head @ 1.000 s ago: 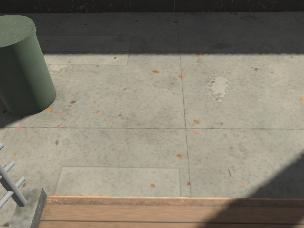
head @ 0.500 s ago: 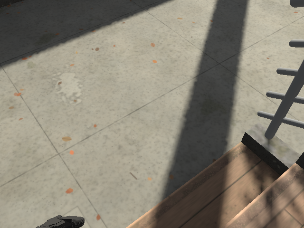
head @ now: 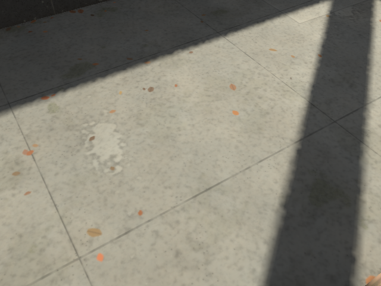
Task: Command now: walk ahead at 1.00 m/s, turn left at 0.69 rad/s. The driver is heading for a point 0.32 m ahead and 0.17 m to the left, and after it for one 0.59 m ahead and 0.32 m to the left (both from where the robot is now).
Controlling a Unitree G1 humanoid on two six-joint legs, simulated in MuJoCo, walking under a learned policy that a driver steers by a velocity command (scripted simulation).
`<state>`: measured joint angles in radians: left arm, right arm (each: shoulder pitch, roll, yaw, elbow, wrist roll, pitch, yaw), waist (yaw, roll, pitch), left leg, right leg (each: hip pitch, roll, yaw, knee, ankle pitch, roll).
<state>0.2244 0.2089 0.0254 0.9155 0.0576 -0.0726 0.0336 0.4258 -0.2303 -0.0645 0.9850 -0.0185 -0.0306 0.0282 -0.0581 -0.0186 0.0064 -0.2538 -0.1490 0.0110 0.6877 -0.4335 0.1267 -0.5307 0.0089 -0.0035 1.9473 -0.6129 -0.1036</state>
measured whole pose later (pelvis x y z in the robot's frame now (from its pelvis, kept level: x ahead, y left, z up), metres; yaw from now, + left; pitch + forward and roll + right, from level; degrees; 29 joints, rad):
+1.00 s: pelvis +0.61 +0.06 -0.15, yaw +55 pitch +5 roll +0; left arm -0.04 0.26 0.04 0.66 -0.01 -0.01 0.01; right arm 0.16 -0.31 -0.10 0.57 0.03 0.07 -0.04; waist -0.04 0.01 0.05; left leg -0.45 -0.17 -0.25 0.50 -0.11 0.03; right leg -0.56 0.04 0.20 0.77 -0.32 0.08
